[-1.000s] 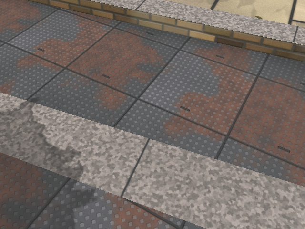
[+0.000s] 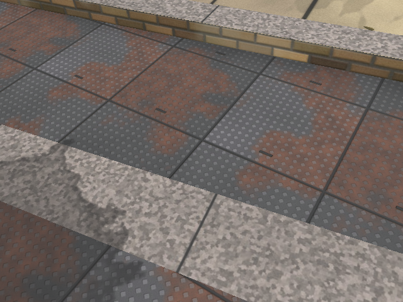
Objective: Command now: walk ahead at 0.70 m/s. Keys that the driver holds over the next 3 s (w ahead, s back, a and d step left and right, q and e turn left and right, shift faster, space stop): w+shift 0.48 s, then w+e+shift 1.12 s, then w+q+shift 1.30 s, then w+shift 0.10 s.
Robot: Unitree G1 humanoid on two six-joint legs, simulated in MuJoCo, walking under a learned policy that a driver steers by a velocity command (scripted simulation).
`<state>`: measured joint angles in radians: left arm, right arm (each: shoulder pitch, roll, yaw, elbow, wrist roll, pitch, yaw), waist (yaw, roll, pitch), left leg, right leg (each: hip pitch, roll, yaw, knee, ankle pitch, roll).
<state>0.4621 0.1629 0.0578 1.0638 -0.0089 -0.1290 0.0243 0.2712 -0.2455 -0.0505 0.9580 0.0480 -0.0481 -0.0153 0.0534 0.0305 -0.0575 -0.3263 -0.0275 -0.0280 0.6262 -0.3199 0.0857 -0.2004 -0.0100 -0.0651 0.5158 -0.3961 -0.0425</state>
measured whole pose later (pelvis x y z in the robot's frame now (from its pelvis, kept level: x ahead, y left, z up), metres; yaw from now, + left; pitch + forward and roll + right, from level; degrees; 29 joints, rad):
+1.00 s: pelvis +0.80 +0.01 -0.18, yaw -18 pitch -2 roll +2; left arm 0.32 0.26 0.09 0.79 0.00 -0.08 -0.06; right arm 0.14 -0.23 -0.03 0.83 0.03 -0.15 0.02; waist 0.05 -0.01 0.07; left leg -0.24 -0.07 -0.05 1.49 -0.40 0.08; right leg -0.48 0.13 -0.07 0.80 -0.29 -0.20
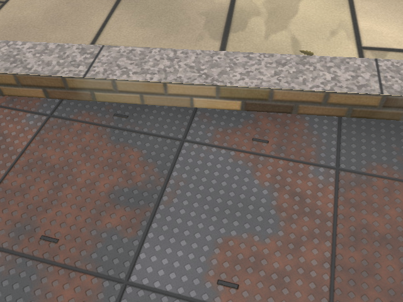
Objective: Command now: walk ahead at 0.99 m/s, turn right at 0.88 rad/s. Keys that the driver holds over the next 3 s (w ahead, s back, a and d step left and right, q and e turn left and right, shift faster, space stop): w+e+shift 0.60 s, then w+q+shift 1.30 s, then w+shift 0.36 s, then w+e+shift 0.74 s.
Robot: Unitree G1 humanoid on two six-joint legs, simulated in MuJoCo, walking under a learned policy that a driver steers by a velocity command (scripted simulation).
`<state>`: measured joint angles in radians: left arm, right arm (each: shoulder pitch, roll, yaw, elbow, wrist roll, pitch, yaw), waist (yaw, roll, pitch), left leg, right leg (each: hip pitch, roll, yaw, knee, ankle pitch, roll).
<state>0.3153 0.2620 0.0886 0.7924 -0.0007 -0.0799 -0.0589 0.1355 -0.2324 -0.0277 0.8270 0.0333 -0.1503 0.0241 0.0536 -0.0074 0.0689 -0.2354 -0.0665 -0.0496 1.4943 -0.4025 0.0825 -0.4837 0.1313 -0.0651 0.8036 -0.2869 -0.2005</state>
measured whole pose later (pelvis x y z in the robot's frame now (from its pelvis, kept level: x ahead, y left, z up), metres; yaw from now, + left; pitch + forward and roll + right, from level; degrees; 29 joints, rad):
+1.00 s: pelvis +0.77 -0.25 +0.04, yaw -32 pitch -1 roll -2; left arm 0.35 0.27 0.07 0.75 0.01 -0.11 -0.04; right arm 0.27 -0.31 -0.05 0.81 0.06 -0.06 0.01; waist 0.02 0.05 0.03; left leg -0.59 0.13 -0.07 1.31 -0.23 0.04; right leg -0.17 0.02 -0.17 0.46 -0.28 -0.03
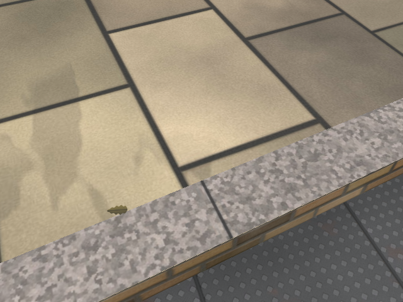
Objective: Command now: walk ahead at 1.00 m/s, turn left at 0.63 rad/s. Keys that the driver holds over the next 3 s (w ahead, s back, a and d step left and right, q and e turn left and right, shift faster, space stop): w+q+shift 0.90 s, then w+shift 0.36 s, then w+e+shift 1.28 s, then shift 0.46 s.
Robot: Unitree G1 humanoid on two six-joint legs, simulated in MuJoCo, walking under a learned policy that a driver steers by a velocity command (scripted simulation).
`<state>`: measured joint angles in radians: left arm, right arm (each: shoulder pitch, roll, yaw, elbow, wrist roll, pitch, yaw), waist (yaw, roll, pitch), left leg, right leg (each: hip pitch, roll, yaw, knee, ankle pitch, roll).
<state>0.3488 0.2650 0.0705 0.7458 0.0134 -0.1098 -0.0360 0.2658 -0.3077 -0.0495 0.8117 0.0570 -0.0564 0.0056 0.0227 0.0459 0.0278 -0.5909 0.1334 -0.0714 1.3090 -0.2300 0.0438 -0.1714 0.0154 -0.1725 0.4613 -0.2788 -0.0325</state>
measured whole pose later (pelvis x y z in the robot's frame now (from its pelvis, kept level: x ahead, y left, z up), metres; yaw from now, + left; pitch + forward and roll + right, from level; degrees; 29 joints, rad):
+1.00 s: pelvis +0.81 +0.27 +0.13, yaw +54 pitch +0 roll -3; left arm 0.52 0.25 0.04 0.88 0.02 -0.11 0.03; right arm -0.03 -0.26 -0.02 0.48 0.04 -0.01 0.07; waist 0.10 0.02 0.01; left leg -0.84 0.07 0.05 1.01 -0.05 0.12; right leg 0.16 -0.05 -0.31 0.28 -0.42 0.09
